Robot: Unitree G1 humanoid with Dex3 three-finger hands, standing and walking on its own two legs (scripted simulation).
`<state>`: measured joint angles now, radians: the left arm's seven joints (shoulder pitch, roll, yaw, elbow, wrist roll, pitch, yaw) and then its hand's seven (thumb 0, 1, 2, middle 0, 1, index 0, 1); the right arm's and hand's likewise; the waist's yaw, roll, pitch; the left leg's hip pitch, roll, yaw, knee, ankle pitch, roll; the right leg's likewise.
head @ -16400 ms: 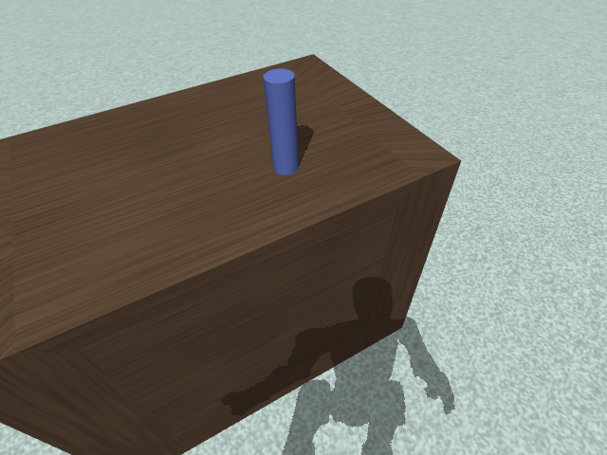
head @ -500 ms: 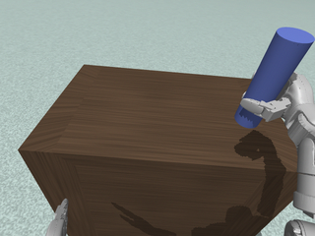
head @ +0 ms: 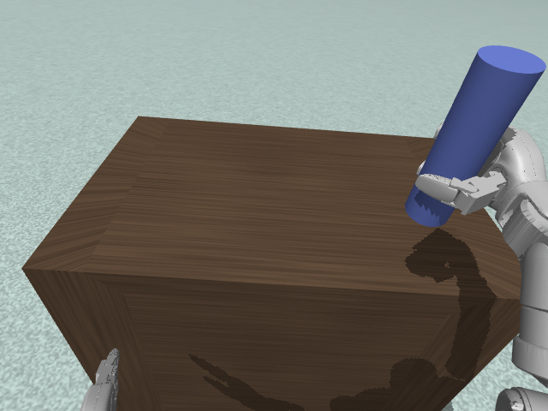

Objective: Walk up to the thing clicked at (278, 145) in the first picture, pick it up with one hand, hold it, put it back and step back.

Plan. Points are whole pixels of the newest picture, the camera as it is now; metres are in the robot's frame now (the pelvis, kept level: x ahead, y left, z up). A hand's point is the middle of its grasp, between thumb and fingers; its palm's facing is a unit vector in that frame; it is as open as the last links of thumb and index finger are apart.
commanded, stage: hold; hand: right
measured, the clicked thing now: (460, 150) +0.32 -0.16 +0.30
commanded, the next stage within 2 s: crouch in 1.88 s
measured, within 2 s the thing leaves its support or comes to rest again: neither
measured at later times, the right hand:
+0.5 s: hand (447, 164) +0.33 -0.17 +0.27, palm faces +0.01 +1.00 -0.03, open 9.0 cm
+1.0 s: hand (440, 166) +0.34 -0.16 +0.27, palm faces +0.02 +1.00 -0.02, open 9.0 cm
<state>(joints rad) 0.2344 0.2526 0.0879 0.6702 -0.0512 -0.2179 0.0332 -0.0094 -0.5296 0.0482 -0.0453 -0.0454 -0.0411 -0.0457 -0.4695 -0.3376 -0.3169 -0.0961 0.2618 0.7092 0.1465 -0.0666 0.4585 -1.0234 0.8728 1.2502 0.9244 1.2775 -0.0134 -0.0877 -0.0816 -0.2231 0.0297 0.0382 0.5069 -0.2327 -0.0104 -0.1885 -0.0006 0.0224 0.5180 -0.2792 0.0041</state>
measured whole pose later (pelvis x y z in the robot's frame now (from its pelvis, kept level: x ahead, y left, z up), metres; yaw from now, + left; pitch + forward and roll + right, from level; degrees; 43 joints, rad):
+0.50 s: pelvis +0.00 +0.00 +0.00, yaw +0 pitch -3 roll +0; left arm 0.23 0.24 0.08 0.67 -0.05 -0.22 0.03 -0.01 -0.53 0.05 -0.05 -0.05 -0.04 -0.05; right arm -0.48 -0.33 -0.31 -0.10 0.26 0.73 0.13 -0.07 0.46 -1.03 0.87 1.25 0.92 1.28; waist -0.01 -0.09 -0.08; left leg -0.22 0.03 0.03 0.50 -0.23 -0.01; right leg -0.18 0.00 0.02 0.51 -0.28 0.00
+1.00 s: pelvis +0.00 +0.00 +0.00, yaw +0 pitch -3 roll +0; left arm 0.23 0.25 0.08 0.66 -0.05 -0.23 0.02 -0.01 -0.53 0.05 -0.05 -0.05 -0.04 -0.05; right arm -0.48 -0.32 -0.31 -0.07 0.27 0.73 0.12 -0.06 0.46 -1.03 0.87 1.25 0.93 1.28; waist 0.00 -0.09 -0.08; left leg -0.22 0.03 0.03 0.50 -0.22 -0.01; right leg -0.19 0.00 0.02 0.51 -0.27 0.00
